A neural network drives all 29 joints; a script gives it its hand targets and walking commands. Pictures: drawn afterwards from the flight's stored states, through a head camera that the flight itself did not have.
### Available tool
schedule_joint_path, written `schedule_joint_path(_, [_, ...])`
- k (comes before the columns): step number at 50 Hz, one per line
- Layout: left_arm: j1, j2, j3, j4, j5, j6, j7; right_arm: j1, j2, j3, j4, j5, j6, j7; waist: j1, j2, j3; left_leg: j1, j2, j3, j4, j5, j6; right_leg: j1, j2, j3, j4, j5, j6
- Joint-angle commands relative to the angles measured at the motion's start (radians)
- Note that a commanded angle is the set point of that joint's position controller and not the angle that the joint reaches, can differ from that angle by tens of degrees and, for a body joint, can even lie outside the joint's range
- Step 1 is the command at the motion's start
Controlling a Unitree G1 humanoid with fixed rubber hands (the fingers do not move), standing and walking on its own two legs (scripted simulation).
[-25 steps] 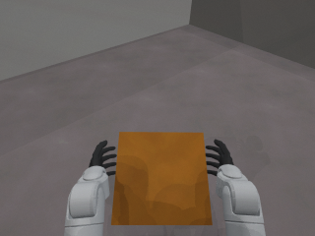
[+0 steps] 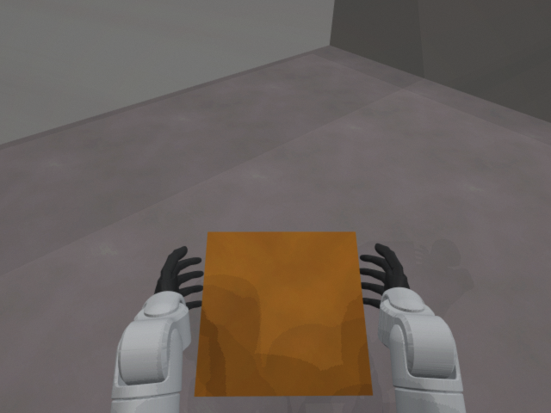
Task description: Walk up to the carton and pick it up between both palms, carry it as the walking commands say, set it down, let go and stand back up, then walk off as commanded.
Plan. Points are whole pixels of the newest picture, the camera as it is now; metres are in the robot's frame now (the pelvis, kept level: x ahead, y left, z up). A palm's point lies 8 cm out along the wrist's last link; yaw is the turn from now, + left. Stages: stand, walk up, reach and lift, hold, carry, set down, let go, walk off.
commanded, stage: carry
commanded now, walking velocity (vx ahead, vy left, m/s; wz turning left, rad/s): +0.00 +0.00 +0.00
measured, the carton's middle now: (281, 312) +0.30 +0.00 -0.01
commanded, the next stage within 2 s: none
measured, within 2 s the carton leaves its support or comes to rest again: neither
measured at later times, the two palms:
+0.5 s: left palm (141, 339) +0.21 +0.17 +0.08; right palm (381, 310) +0.25 -0.13 +0.09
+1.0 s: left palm out of the picture +0.13 +0.23 +0.09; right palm (321, 313) +0.24 -0.05 +0.09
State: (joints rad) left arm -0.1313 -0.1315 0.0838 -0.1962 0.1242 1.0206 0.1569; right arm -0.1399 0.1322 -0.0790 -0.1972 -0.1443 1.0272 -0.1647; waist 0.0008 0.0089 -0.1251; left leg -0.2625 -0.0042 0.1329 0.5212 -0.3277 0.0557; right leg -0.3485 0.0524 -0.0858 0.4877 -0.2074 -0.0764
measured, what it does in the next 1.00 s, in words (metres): lifts its right foot, turning left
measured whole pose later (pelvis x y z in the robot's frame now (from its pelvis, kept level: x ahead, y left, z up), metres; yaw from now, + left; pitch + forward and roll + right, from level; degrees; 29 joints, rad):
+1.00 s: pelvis -0.06 -0.02 -0.01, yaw +22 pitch +4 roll -1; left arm -0.14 -0.13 0.05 -0.51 0.08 1.24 0.22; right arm -0.13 0.13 -0.03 -0.52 -0.11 1.25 -0.22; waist 0.02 0.02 -0.01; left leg -0.47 -0.05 -0.02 0.60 -0.21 0.05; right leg -0.49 -0.08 -0.07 0.93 -0.50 0.09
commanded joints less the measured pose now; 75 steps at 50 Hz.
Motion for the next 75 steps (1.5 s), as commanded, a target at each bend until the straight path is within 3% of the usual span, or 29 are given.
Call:
schedule_joint_path(1, [-0.408, -0.858, -0.540, -0.119, -0.310, -0.023, -0.232, -0.393, 0.851, 0.541, -0.111, 0.310, -0.022, 0.232, -0.001, 0.000, -0.223, 0.035, 0.154, -0.149, -0.075, 0.190, -0.020, 0.148, -0.179, 0.184, -0.045, 0.264, -0.026])
schedule_joint_path(7, [-0.394, -0.882, -0.579, -0.200, -0.341, 0.018, -0.222, -0.380, 0.869, 0.581, -0.195, 0.344, 0.020, 0.220, -0.002, 0.002, -0.230, 0.037, 0.153, -0.147, -0.069, 0.200, -0.019, 0.155, -0.177, 0.181, -0.043, 0.276, -0.027])
schedule_joint_path(9, [-0.393, -0.937, -0.653, -0.374, -0.400, 0.060, -0.207, -0.386, 0.923, 0.664, -0.365, 0.415, 0.065, 0.205, -0.006, 0.005, -0.229, 0.024, 0.159, -0.153, -0.061, 0.241, -0.020, 0.174, -0.188, 0.166, -0.035, 0.288, -0.017])
schedule_joint_path(14, [-0.294, -0.856, -0.621, -0.362, -0.379, 0.165, -0.184, -0.295, 0.859, 0.654, -0.352, 0.401, 0.178, 0.188, -0.006, -0.002, -0.228, -0.039, 0.161, -0.177, 0.034, 0.271, -0.018, 0.184, -0.244, 0.154, 0.048, 0.386, -0.017])
schedule_joint_path(20, [-0.359, -0.898, -0.621, -0.372, -0.390, 0.202, -0.186, -0.353, 0.885, 0.654, -0.379, 0.413, 0.217, 0.195, -0.011, -0.026, -0.152, -0.145, 0.137, -0.220, 0.045, 0.073, -0.009, 0.130, -0.301, 0.147, 0.037, 0.143, -0.009])
schedule_joint_path(28, [-0.401, -0.963, -0.643, -0.381, -0.420, 0.206, -0.195, -0.366, 0.932, 0.650, -0.395, 0.419, 0.218, 0.199, -0.011, 0.014, -0.184, -0.189, 0.180, -0.374, 0.026, 0.174, 0.037, 0.130, -0.281, 0.060, 0.136, 0.033, 0.029])
schedule_joint_path(34, [-0.384, -0.971, -0.637, -0.355, -0.412, 0.200, -0.195, -0.373, 0.931, 0.648, -0.387, 0.422, 0.218, 0.208, -0.005, -0.145, -0.180, -0.263, 0.047, -0.191, 0.272, -0.085, -0.026, 0.181, -0.478, 0.166, -0.052, -0.007, -0.063])
schedule_joint_path(36, [-0.366, -0.987, -0.638, -0.357, -0.394, 0.199, -0.188, -0.385, 0.929, 0.649, -0.383, 0.434, 0.219, 0.220, -0.002, -0.104, -0.170, -0.201, 0.068, -0.151, 0.323, -0.157, -0.031, 0.103, -0.503, 0.140, -0.067, -0.051, -0.072])
schedule_joint_path(38, [-0.374, -0.990, -0.639, -0.369, -0.382, 0.198, -0.182, -0.375, 0.942, 0.650, -0.364, 0.444, 0.218, 0.232, -0.016, -0.046, -0.150, -0.099, 0.082, -0.158, 0.171, -0.075, -0.026, 0.008, -0.444, 0.023, 0.006, -0.073, -0.012])
schedule_joint_path(39, [-0.383, -0.987, -0.645, -0.382, -0.384, 0.199, -0.181, -0.362, 0.952, 0.646, -0.353, 0.445, 0.215, 0.235, -0.023, 0.033, -0.135, -0.056, 0.103, -0.244, 0.049, -0.020, -0.010, -0.049, -0.387, -0.042, 0.100, -0.108, 0.040])
schedule_joint_path(40, [-0.396, -0.988, -0.651, -0.405, -0.392, 0.200, -0.183, -0.360, 0.946, 0.638, -0.357, 0.444, 0.211, 0.233, -0.022, 0.224, -0.144, -0.035, 0.227, -0.476, -0.097, 0.112, 0.037, -0.111, -0.274, -0.108, 0.278, -0.189, 0.101])
schedule_joint_path(41, [-0.429, -0.987, -0.666, -0.433, -0.409, 0.199, -0.187, -0.341, 0.950, 0.634, -0.361, 0.442, 0.204, 0.228, -0.030, 0.304, -0.147, 0.026, 0.318, -0.668, -0.152, 0.347, 0.109, -0.208, -0.183, -0.079, 0.435, -0.320, 0.144])
schedule_joint_path(43, [-0.404, -1.004, -0.676, -0.417, -0.424, 0.197, -0.195, -0.364, 0.962, 0.653, -0.414, 0.439, 0.202, 0.220, -0.022, 0.129, -0.200, 0.103, 0.321, -0.567, -0.102, 0.518, 0.159, -0.258, -0.186, 0.038, 0.604, -0.357, 0.163])
schedule_joint_path(45, [-0.410, -1.029, -0.693, -0.410, -0.448, 0.196, -0.205, -0.360, 0.971, 0.648, -0.429, 0.425, 0.195, 0.213, -0.017, 0.070, -0.227, 0.147, 0.273, -0.469, -0.059, 0.624, 0.144, -0.263, -0.181, 0.044, 0.570, -0.322, 0.165])
schedule_joint_path(48, [-0.401, -1.029, -0.703, -0.424, -0.462, 0.194, -0.209, -0.341, 0.964, 0.645, -0.449, 0.416, 0.192, 0.204, -0.020, 0.088, -0.272, 0.178, 0.232, -0.424, -0.042, 0.703, 0.119, -0.193, -0.140, 0.023, 0.469, -0.302, 0.171])
schedule_joint_path(54, [-0.336, -0.979, -0.667, -0.388, -0.433, 0.211, -0.199, -0.305, 0.930, 0.646, -0.421, 0.409, 0.214, 0.198, -0.009, 0.147, -0.293, 0.066, 0.164, -0.406, -0.050, 0.531, 0.047, 0.121, -0.094, -0.032, 0.039, -0.173, 0.149])
schedule_joint_path(55, [-0.333, -0.972, -0.656, -0.382, -0.424, 0.213, -0.199, -0.310, 0.926, 0.651, -0.415, 0.414, 0.217, 0.198, 0.000, 0.117, -0.283, -0.053, 0.128, -0.371, -0.006, 0.436, -0.003, 0.261, -0.151, 0.002, -0.095, -0.093, 0.133])
schedule_joint_path(56, [-0.325, -0.953, -0.641, -0.369, -0.416, 0.213, -0.199, -0.323, 0.929, 0.654, -0.410, 0.417, 0.221, 0.196, 0.009, -0.064, -0.241, -0.228, 0.054, -0.285, 0.155, 0.228, -0.041, 0.368, -0.331, 0.170, -0.176, -0.010, 0.088])
schedule_joint_path(57, [-0.322, -0.945, -0.627, -0.339, -0.408, 0.210, -0.200, -0.350, 0.904, 0.666, -0.432, 0.408, 0.229, 0.198, 0.009, -0.396, -0.179, -0.465, -0.078, -0.083, 0.366, -0.198, -0.095, 0.383, -0.622, 0.378, -0.166, 0.336, -0.059])
schedule_joint_path(58, [-0.342, -0.957, -0.619, -0.364, -0.415, 0.210, -0.199, -0.397, 0.906, 0.658, -0.428, 0.415, 0.228, 0.203, 0.004, -0.281, -0.133, -0.488, 0.014, -0.056, 0.598, -0.283, -0.100, 0.319, -0.632, 0.298, -0.125, 0.545, -0.104])
schedule_joint_path(60, [-0.357, -0.973, -0.612, -0.399, -0.403, 0.202, -0.206, -0.435, 0.966, 0.708, -0.425, 0.453, 0.224, 0.211, 0.002, -0.122, -0.092, -0.413, 0.046, -0.088, 0.681, -0.136, -0.098, 0.250, -0.492, 0.113, -0.109, 0.504, -0.046])
schedule_joint_path(63, [-0.375, -0.961, -0.595, -0.433, -0.404, 0.194, -0.196, -0.446, 0.971, 0.719, -0.432, 0.474, 0.222, 0.208, 0.003, -0.220, -0.099, -0.381, 0.042, -0.019, 0.537, -0.041, -0.110, 0.309, -0.389, -0.044, -0.040, 0.530, 0.014])
schedule_joint_path(67, [-0.316, -0.927, -0.601, -0.402, -0.396, 0.213, -0.185, -0.390, 0.930, 0.683, -0.395, 0.457, 0.235, 0.197, 0.017, -0.251, -0.133, -0.262, 0.021, 0.045, 0.291, -0.104, -0.097, 0.306, -0.405, -0.090, 0.046, 0.614, 0.008])
schedule_joint_path(70, [-0.304, -0.930, -0.613, -0.377, -0.397, 0.221, -0.179, -0.356, 0.910, 0.647, -0.361, 0.437, 0.246, 0.199, 0.009, -0.231, -0.169, -0.113, -0.001, 0.085, 0.052, 0.006, -0.083, 0.272, -0.413, -0.124, 0.168, 0.615, 0.060])
schedule_joint_path(71, [-0.301, -0.929, -0.615, -0.373, -0.396, 0.223, -0.178, -0.332, 0.912, 0.638, -0.341, 0.432, 0.249, 0.201, -0.005, -0.149, -0.210, 0.052, -0.001, 0.055, -0.076, 0.142, -0.079, 0.187, -0.387, -0.161, 0.287, 0.552, 0.107])
schedule_joint_path(72, [-0.323, -0.920, -0.624, -0.384, -0.396, 0.226, -0.179, -0.306, 0.918, 0.631, -0.321, 0.428, 0.247, 0.202, -0.020, 0.007, -0.237, 0.268, 0.128, -0.167, -0.089, 0.383, -0.029, -0.057, -0.340, -0.138, 0.464, 0.210, 0.168])
schedule_joint_path(73, [-0.332, -0.925, -0.644, -0.384, -0.406, 0.235, -0.184, -0.276, 0.896, 0.594, -0.288, 0.405, 0.242, 0.201, -0.012, 0.358, -0.225, 0.376, 0.419, -0.594, -0.058, 1.006, 0.135, -0.369, -0.171, -0.137, 0.686, -0.449, 0.220])
schedule_joint_path(74, [-0.348, -0.942, -0.665, -0.382, -0.413, 0.233, -0.189, -0.310, 0.922, 0.595, -0.329, 0.414, 0.237, 0.203, -0.010, 0.274, -0.255, 0.323, 0.413, -0.523, -0.028, 1.038, 0.188, -0.319, -0.210, 0.009, 0.807, -0.512, 0.200])
schedule_joint_path(75, [-0.397, -0.970, -0.692, -0.404, -0.441, 0.226, -0.198, -0.307, 0.933, 0.591, -0.327, 0.406, 0.230, 0.208, -0.009, 0.196, -0.245, 0.230, 0.371, -0.443, -0.040, 0.832, 0.170, -0.295, -0.219, 0.044, 0.821, -0.449, 0.193])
